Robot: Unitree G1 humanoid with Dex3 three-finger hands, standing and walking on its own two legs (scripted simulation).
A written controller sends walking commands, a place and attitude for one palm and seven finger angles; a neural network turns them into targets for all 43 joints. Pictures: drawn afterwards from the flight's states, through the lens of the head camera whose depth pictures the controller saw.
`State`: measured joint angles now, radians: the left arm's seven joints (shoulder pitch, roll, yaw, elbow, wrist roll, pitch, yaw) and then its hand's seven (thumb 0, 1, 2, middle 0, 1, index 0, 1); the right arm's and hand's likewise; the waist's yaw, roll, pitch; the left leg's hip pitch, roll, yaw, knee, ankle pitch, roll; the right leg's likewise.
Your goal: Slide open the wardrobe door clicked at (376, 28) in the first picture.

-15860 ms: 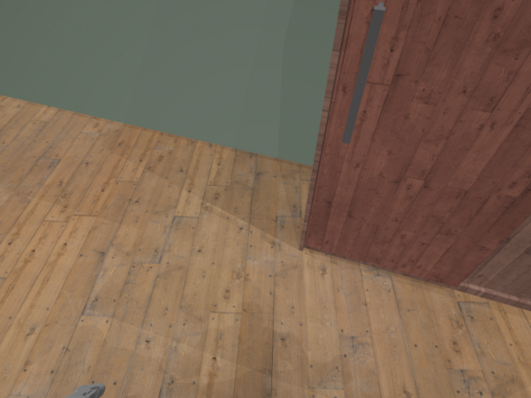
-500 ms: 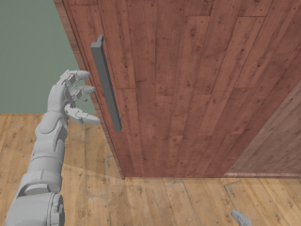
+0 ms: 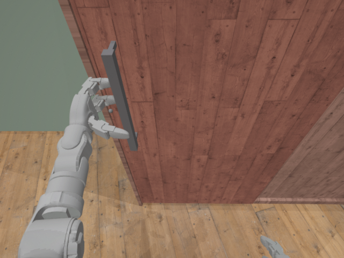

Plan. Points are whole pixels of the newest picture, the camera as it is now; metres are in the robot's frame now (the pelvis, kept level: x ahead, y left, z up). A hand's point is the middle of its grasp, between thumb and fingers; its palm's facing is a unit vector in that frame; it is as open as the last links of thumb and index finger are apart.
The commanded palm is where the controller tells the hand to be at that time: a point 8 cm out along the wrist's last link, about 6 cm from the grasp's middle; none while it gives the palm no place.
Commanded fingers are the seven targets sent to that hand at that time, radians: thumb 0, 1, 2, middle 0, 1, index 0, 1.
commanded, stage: feel for the door with the fingertips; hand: left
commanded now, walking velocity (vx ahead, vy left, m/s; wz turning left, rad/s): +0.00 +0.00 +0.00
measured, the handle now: (125, 105) +0.47 +0.14 +0.09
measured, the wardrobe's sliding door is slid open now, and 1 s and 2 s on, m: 0.00 0.00 0.00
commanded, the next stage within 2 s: slide the fingers in behind the handle in 0.32 s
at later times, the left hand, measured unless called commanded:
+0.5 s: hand (109, 106) +0.43 +0.17 +0.13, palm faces +0.01 -1.00 +0.00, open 13.8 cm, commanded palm +0.40 +0.22 +0.13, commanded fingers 0.00 -0.50 0.30 -0.30 -1.20 -0.30 -1.20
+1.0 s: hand (112, 109) +0.42 +0.16 +0.13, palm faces +0.00 -1.00 +0.00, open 14.0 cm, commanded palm +0.39 +0.20 +0.13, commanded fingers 0.00 -0.50 0.30 -0.30 -1.20 -0.30 -1.20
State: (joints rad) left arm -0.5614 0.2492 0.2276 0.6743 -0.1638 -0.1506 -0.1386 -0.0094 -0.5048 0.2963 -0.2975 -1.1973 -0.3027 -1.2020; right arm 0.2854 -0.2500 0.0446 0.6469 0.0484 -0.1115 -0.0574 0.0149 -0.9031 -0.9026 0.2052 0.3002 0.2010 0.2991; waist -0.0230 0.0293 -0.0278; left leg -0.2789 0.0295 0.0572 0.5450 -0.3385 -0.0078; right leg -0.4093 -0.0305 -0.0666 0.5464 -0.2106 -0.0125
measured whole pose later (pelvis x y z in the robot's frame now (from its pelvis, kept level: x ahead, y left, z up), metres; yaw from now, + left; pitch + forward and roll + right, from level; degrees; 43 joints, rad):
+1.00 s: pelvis +0.00 +0.01 +0.00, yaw +0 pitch +5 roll +0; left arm -0.61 0.24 0.22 0.72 -0.16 -0.19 -0.14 -0.01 -0.51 0.30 -0.30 -1.20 -0.30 -1.20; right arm 0.31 -0.26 0.04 0.65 0.04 -0.12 -0.04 0.02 -0.90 -0.90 0.20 0.30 0.20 0.30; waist -0.03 0.03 -0.04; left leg -0.33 0.02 0.06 0.58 -0.35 0.00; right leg -0.45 -0.04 -0.06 0.56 -0.20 0.00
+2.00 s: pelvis -0.01 +0.00 +0.00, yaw +0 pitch +5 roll +0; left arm -0.65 0.19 0.17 0.75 -0.14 -0.18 -0.06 -0.01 -0.51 0.30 -0.30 -1.20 -0.30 -1.20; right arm 0.30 -0.25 0.03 0.66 0.03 -0.10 -0.04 0.01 -0.90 -0.90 0.20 0.30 0.20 0.30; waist -0.03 0.03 -0.03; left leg -0.32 0.03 0.06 0.56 -0.33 -0.01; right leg -0.44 -0.03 -0.06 0.55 -0.20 -0.02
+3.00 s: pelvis -0.01 +0.00 +0.00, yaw +0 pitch +5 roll +0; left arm -0.62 0.17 0.15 0.71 -0.14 -0.17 -0.05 0.01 0.63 0.78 -0.42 -1.36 -0.40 -1.36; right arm 0.30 -0.25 0.03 0.66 0.03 -0.10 -0.03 0.02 -0.90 -0.90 0.20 0.30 0.20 0.30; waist -0.02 0.03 -0.03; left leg -0.30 0.02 0.05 0.55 -0.33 -0.01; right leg -0.43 -0.03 -0.07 0.55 -0.20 -0.01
